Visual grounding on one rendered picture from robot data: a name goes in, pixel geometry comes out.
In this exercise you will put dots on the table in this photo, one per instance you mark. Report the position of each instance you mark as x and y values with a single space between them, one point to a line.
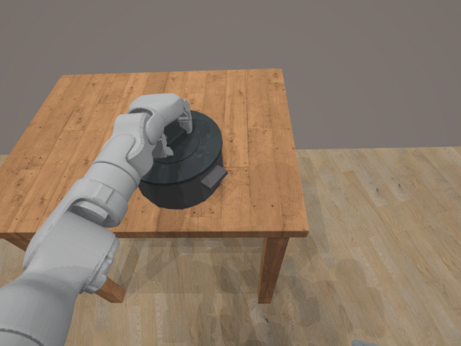
260 197

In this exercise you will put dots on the robot left hand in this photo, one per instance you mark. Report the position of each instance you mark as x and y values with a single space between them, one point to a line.
170 107

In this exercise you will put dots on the lid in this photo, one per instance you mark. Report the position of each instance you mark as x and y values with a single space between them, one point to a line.
192 157

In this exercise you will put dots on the robot left upper arm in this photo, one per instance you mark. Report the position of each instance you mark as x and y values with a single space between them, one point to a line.
36 308

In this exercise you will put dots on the left robot forearm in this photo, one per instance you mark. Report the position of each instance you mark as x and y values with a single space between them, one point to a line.
101 196

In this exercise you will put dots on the pot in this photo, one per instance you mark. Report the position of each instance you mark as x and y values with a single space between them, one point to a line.
187 194

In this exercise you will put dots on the knob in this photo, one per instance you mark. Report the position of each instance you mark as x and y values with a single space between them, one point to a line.
175 135

